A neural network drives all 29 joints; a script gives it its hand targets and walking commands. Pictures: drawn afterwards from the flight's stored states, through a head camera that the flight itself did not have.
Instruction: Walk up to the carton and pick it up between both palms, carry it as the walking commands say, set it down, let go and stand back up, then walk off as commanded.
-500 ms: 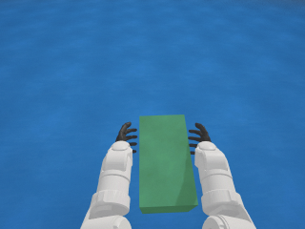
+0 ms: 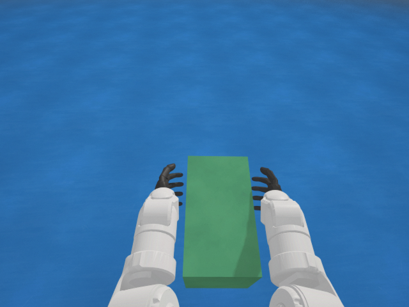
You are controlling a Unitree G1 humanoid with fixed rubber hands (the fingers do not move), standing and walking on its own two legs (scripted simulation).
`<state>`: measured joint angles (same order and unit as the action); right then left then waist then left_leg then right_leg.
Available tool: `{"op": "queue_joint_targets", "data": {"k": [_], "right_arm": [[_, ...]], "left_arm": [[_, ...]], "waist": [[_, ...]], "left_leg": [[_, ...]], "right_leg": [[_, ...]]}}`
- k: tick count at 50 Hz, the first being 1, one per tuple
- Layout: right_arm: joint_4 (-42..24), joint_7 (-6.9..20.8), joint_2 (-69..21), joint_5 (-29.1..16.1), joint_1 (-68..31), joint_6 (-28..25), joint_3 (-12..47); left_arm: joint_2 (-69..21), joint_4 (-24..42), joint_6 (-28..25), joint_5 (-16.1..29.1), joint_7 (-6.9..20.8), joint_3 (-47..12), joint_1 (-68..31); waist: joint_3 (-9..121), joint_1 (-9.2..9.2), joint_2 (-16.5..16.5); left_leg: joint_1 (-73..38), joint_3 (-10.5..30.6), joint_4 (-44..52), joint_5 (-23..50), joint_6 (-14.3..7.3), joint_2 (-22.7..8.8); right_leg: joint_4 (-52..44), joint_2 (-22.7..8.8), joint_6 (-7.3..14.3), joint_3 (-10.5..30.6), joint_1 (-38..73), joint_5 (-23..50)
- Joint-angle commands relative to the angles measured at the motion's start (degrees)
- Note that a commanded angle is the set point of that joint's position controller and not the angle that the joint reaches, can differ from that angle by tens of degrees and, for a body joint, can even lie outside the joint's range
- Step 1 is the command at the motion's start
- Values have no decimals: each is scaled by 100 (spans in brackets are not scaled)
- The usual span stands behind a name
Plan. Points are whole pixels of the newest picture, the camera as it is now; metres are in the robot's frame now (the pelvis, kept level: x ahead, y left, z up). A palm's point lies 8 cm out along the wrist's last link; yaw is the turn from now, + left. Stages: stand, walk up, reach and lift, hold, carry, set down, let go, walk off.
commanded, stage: reach and lift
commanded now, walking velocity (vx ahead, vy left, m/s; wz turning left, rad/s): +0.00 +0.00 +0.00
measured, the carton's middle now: (217, 221) +0.33 +0.00 -0.03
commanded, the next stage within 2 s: hold in 0.72 s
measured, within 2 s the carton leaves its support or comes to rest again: neither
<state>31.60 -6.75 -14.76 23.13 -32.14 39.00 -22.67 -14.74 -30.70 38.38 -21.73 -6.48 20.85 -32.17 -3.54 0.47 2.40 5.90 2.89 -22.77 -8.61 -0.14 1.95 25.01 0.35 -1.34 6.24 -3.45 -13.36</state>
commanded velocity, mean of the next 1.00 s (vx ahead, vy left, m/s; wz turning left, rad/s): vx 0.00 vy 0.00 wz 0.00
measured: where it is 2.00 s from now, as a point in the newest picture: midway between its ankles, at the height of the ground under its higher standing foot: outside the picture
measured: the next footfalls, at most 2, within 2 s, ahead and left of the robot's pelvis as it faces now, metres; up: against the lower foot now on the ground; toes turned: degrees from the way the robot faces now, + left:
none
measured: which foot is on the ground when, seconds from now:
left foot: down 0.00-1.00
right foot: down 0.00-1.00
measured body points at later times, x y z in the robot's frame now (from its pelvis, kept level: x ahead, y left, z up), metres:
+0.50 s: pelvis +0.00 -0.01 +0.00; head -0.04 +0.01 +0.45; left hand +0.33 +0.12 +0.06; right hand +0.33 -0.12 +0.06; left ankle +0.05 +0.12 -0.74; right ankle +0.02 -0.14 -0.74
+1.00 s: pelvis -0.01 -0.01 +0.00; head -0.06 +0.00 +0.45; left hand +0.32 +0.12 +0.06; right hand +0.32 -0.11 +0.06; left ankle +0.05 +0.12 -0.74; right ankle +0.02 -0.14 -0.74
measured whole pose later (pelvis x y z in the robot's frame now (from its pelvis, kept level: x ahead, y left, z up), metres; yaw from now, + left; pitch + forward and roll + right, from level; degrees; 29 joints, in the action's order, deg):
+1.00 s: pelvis -0.01 -0.01 +0.00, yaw +1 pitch -9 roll +0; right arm 28.7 -6.4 -13.4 19.6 -28.2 42.6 -17.3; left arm -13.3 -27.0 42.0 -20.0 -5.0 16.4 -28.2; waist -2.0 0.5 1.8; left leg 5.7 4.5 -23.3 -8.4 0.4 1.7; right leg 24.8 0.8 -0.8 4.7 -2.4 -13.1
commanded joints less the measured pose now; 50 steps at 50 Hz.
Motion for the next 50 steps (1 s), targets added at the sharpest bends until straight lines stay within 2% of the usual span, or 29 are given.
{"op": "queue_joint_targets", "data": {"k": [1,18,50], "right_arm": [[146,1354,-5818,-1345,-2979,-238,2199],[-209,1372,-5887,-1558,-2616,-95,2541],[-434,1378,-5989,-1781,-2419,57,2758]], "left_arm": [[-5904,-440,-71,1340,1392,-2276,-2566],[-5900,-86,89,1454,1460,-2570,-2105],[-5974,98,267,1586,1521,-2723,-1886]], "waist": [[1690,-15,-196],[1669,24,-181],[1461,-17,-207]], "left_leg": [[-1168,83,238,523,74,252],[-1212,139,266,684,59,309],[-998,208,213,162,53,318]], "right_leg": [[-527,378,152,-179,-540,509],[-618,397,127,-181,-453,682],[-636,382,174,-191,-594,165]]}}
